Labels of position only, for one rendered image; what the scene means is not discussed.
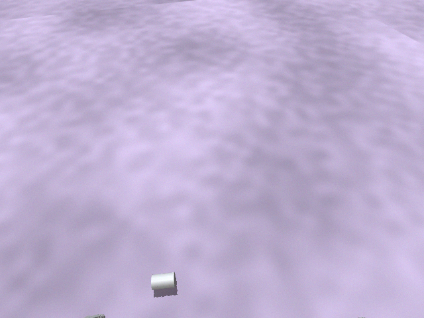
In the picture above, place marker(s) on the can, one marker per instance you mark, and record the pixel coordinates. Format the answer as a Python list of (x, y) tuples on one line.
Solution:
[(163, 281)]

